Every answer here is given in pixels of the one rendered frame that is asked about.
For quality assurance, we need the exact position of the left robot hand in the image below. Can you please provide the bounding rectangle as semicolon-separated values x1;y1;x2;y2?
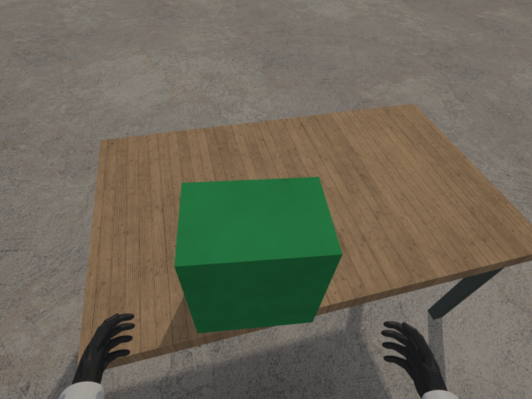
72;313;135;384

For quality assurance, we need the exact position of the carton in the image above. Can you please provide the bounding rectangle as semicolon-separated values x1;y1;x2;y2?
175;177;342;333

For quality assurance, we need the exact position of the right robot hand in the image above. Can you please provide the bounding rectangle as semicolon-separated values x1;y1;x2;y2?
381;321;447;398

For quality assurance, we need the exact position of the robot left forearm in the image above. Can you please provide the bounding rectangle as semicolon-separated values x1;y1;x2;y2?
59;382;105;399

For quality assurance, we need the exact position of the table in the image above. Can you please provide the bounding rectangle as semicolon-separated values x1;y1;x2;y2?
77;104;532;370

